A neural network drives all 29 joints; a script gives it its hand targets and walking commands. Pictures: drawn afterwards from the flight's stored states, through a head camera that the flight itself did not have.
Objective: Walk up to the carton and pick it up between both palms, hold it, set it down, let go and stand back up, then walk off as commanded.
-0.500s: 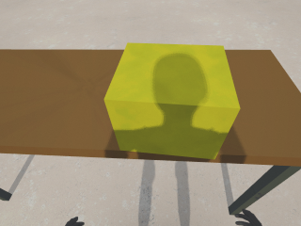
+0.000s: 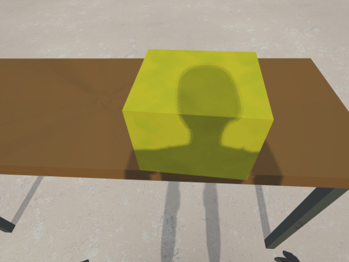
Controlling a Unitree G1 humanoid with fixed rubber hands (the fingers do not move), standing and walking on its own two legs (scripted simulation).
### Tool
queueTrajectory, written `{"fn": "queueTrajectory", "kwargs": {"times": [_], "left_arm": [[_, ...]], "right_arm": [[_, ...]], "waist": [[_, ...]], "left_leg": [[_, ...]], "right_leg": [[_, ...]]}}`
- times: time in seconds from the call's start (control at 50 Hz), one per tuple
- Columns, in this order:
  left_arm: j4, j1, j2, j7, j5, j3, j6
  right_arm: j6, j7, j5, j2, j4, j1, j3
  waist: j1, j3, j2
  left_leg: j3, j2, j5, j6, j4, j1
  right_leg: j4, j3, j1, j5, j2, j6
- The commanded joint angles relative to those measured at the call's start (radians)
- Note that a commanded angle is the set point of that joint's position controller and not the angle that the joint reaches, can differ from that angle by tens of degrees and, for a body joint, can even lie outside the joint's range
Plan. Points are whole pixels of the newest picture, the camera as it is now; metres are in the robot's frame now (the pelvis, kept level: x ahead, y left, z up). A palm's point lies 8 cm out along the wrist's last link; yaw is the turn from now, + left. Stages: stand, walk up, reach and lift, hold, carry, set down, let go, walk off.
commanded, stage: stand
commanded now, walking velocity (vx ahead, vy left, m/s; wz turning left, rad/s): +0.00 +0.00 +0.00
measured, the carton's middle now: (196, 112) +0.42 -0.03 +0.12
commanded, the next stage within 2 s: walk up in 0.30 s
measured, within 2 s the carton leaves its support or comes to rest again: neither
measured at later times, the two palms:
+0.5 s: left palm out of the picture +0.06 +0.27 -0.11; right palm out of the picture +0.07 -0.26 -0.12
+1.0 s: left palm out of the picture +0.04 +0.28 -0.11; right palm out of the picture +0.04 -0.26 -0.12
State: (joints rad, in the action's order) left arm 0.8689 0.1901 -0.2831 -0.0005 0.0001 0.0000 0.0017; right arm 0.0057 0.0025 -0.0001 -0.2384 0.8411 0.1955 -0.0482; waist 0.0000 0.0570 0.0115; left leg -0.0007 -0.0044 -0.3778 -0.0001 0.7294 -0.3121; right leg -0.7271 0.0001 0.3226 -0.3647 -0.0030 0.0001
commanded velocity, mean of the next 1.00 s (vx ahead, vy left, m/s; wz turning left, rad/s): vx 0.00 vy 0.00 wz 0.00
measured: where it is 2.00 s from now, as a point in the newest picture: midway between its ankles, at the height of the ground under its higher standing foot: outside the picture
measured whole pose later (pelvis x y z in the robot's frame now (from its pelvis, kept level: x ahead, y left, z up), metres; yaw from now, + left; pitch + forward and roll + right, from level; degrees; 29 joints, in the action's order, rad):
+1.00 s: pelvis -0.03 +0.00 +0.01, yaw +0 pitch -3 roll +0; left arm 0.94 0.19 -0.31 0.00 0.00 0.00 0.00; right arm -0.01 -0.01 0.00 -0.26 0.92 0.20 -0.05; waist 0.00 0.10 0.01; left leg 0.00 0.00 -0.29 0.00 0.65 -0.31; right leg -0.65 0.00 0.32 -0.28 0.00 0.00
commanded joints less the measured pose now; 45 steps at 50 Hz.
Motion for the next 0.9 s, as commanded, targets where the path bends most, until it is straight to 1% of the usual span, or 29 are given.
{"fn": "queueTrajectory", "kwargs": {"times": [0.0,0.04,0.06,0.08,0.1,0.16,0.18,0.24,0.26,0.28,0.3,0.32,0.38,0.4,0.44,0.46,0.48,0.52,0.56,0.58,0.62,0.66,0.68,0.7,0.76,0.8,0.82,0.86,0.88], "left_arm": [[-0.033,-0.091,-0.225,-0.014,0.014,-0.066,0.062],[-0.027,-0.086,-0.238,-0.012,0.018,-0.068,0.062],[-0.028,-0.099,-0.249,-0.013,0.017,-0.071,0.06],[-0.019,-0.09,-0.243,-0.012,0.017,-0.07,0.061],[-0.017,-0.091,-0.238,-0.011,0.016,-0.068,0.062],[-0.013,-0.098,-0.226,-0.009,0.015,-0.065,0.059],[-0.001,-0.083,-0.234,-0.008,0.014,-0.066,0.058],[0.006,-0.085,-0.231,-0.007,0.014,-0.068,0.06],[0.013,-0.086,-0.235,-0.008,0.018,-0.066,0.062],[0.011,-0.085,-0.234,-0.007,0.014,-0.065,0.063],[0.015,-0.084,-0.237,-0.007,0.014,-0.067,0.063],[0.021,-0.084,-0.23,-0.007,0.012,-0.064,0.063],[0.03,-0.079,-0.232,-0.009,0.014,-0.062,0.063],[0.032,-0.089,-0.233,-0.009,0.015,-0.06,0.063],[0.034,-0.093,-0.239,-0.01,0.014,-0.063,0.063],[0.037,-0.091,-0.239,-0.01,0.014,-0.064,0.061],[0.016,-0.073,-0.266,-0.011,0.014,-0.063,0.061],[0.011,-0.054,-0.27,-0.015,0.014,-0.065,0.061],[0.008,-0.055,-0.274,-0.016,0.014,-0.068,0.06],[0.004,-0.059,-0.276,-0.015,0.016,-0.07,0.058],[0.001,-0.061,-0.274,-0.016,0.018,-0.069,0.055],[0.003,-0.061,-0.274,-0.013,0.017,-0.069,0.054],[0.004,-0.055,-0.274,-0.014,0.018,-0.068,0.053],[0.002,-0.054,-0.276,-0.013,0.02,-0.067,0.053],[0.001,-0.058,-0.277,-0.011,0.022,-0.067,0.053],[0.001,-0.056,-0.282,-0.011,0.028,-0.069,0.051],[0.003,-0.062,-0.277,-0.011,0.026,-0.07,0.051],[0.002,-0.054,-0.28,-0.009,0.023,-0.069,0.051],[0.006,-0.049,-0.283,-0.01,0.023,-0.072,0.052]], "right_arm": [[0.051,0.01,-0.017,-0.274,-0.016,-0.072,-0.047],[0.046,0.011,-0.015,-0.272,-0.011,-0.078,-0.046],[0.046,0.012,-0.013,-0.255,-0.004,-0.065,-0.042],[0.047,0.012,-0.015,-0.264,-0.001,-0.07,-0.045],[0.049,0.01,-0.016,-0.256,0.0,-0.072,-0.041],[0.049,0.006,-0.019,-0.267,0.011,-0.082,-0.045],[0.05,0.006,-0.021,-0.275,0.019,-0.073,-0.048],[0.054,0.004,-0.019,-0.264,0.027,-0.074,-0.041],[0.054,0.006,-0.015,-0.261,0.036,-0.063,-0.041],[0.055,0.005,-0.014,-0.265,0.036,-0.066,-0.041],[0.054,0.006,-0.013,-0.268,0.043,-0.075,-0.042],[0.053,0.006,-0.01,-0.27,0.044,-0.069,-0.043],[0.047,0.006,-0.012,-0.274,0.048,-0.07,-0.044],[0.047,0.006,-0.012,-0.267,0.053,-0.066,-0.042],[0.05,0.004,-0.014,-0.254,0.064,-0.063,-0.035],[0.049,0.006,-0.01,-0.263,0.067,-0.064,-0.037],[0.04,0.008,-0.017,-0.299,0.048,-0.067,-0.036],[0.034,0.011,-0.015,-0.29,0.047,-0.036,-0.037],[0.028,0.01,-0.013,-0.29,0.038,-0.049,-0.039],[0.027,0.009,-0.01,-0.291,0.039,-0.048,-0.039],[0.022,0.007,-0.012,-0.3,0.041,-0.051,-0.041],[0.019,0.004,-0.016,-0.294,0.04,-0.053,-0.041],[0.017,0.004,-0.014,-0.294,0.036,-0.055,-0.043],[0.015,0.002,-0.016,-0.299,0.039,-0.055,-0.045],[0.011,-0.001,-0.021,-0.286,0.038,-0.058,-0.046],[0.011,-0.003,-0.018,-0.3,0.04,-0.051,-0.05],[0.011,-0.005,-0.02,-0.299,0.043,-0.048,-0.049],[0.011,-0.006,-0.024,-0.306,0.045,-0.053,-0.054],[0.01,-0.007,-0.022,-0.306,0.046,-0.05,-0.051]], "waist": [[-0.004,-0.066,-0.005],[0.003,-0.08,0.001],[0.004,-0.068,0.011],[0.005,-0.071,0.002],[0.006,-0.057,0.013],[-0.005,-0.066,-0.008],[-0.001,-0.06,0.003],[-0.006,-0.072,0.034],[0.003,-0.088,0.002],[-0.001,-0.095,0.014],[0.002,-0.09,0.0],[0.002,-0.099,-0.009],[0.002,-0.088,-0.004],[0.008,-0.1,-0.028],[0.004,-0.107,0.012],[0.007,-0.108,-0.005],[0.006,-0.049,0.009],[0.015,-0.084,0.004],[0.015,-0.082,0.001],[0.018,-0.08,-0.018],[0.016,-0.064,-0.007],[0.016,-0.056,0.004],[0.015,-0.061,-0.004],[0.01,-0.049,0.007],[0.012,-0.021,0.006],[0.013,-0.022,-0.005],[0.015,-0.018,-0.004],[0.013,-0.014,0.018],[0.012,-0.019,0.03]], "left_leg": [[-0.139,-0.1,0.175,-0.08,-0.225,0.022],[-0.125,-0.092,0.173,-0.071,-0.217,0.049],[-0.13,-0.093,0.169,-0.074,-0.228,0.04],[-0.132,-0.098,0.155,-0.078,-0.231,0.043],[-0.131,-0.093,0.145,-0.074,-0.231,0.039],[-0.148,-0.104,0.119,-0.073,-0.264,0.033],[-0.145,-0.103,0.108,-0.075,-0.263,0.034],[-0.138,-0.102,0.145,-0.067,-0.272,0.047],[-0.135,-0.101,0.155,-0.066,-0.269,0.06],[-0.138,-0.103,0.171,-0.065,-0.263,0.055],[-0.14,-0.107,0.185,-0.067,-0.265,0.065],[-0.134,-0.103,0.183,-0.064,-0.267,0.067],[-0.135,-0.102,0.153,-0.063,-0.271,0.066],[-0.128,-0.097,0.17,-0.062,-0.273,0.078],[-0.127,-0.101,0.182,-0.063,-0.282,0.087],[-0.129,-0.106,0.17,-0.06,-0.286,0.078],[-0.109,-0.09,0.228,-0.066,-0.224,0.059],[-0.086,-0.082,0.225,-0.064,-0.195,0.087],[-0.087,-0.082,0.206,-0.07,-0.188,0.083],[-0.091,-0.082,0.176,-0.072,-0.195,0.081],[-0.099,-0.087,0.119,-0.077,-0.213,0.067],[-0.103,-0.089,0.093,-0.079,-0.218,0.064],[-0.112,-0.091,0.07,-0.08,-0.221,0.059],[-0.112,-0.089,0.033,-0.079,-0.219,0.046],[-0.104,-0.08,-0.012,-0.076,-0.226,0.046],[-0.119,-0.084,-0.049,-0.081,-0.237,0.034],[-0.116,-0.083,-0.043,-0.077,-0.242,0.042],[-0.119,-0.084,-0.052,-0.072,-0.251,0.035],[-0.124,-0.083,-0.056,-0.075,-0.251,0.04]], "right_leg": [[0.21,0.126,-0.068,0.202,-0.094,0.077],[0.222,0.13,-0.051,0.183,-0.098,0.078],[0.224,0.138,-0.04,0.172,-0.099,0.08],[0.229,0.143,-0.045,0.168,-0.102,0.081],[0.243,0.145,-0.036,0.148,-0.103,0.08],[0.243,0.124,-0.052,0.131,-0.09,0.071],[0.255,0.14,-0.051,0.126,-0.098,0.074],[0.248,0.129,-0.064,0.15,-0.096,0.073],[0.247,0.125,-0.076,0.169,-0.099,0.073],[0.243,0.119,-0.086,0.187,-0.093,0.069],[0.252,0.126,-0.078,0.197,-0.094,0.07],[0.262,0.126,-0.085,0.194,-0.101,0.07],[0.279,0.139,-0.083,0.18,-0.107,0.073],[0.278,0.136,-0.08,0.182,-0.11,0.07],[0.277,0.129,-0.086,0.2,-0.105,0.067],[0.276,0.128,-0.083,0.185,-0.104,0.066],[0.25,0.157,-0.033,0.277,-0.103,0.068],[0.24,0.166,-0.027,0.318,-0.118,0.083],[0.236,0.171,-0.004,0.294,-0.114,0.087],[0.242,0.173,0.0,0.271,-0.111,0.088],[0.256,0.174,0.012,0.205,-0.11,0.082],[0.262,0.177,0.028,0.156,-0.102,0.079],[0.272,0.18,0.021,0.136,-0.104,0.081],[0.274,0.19,0.031,0.109,-0.105,0.083],[0.31,0.205,0.068,0.027,-0.111,0.084],[0.302,0.193,0.055,0.007,-0.1,0.08],[0.301,0.201,0.076,0.0,-0.104,0.079],[0.302,0.197,0.067,-0.016,-0.094,0.074],[0.299,0.195,0.059,-0.014,-0.094,0.08]]}}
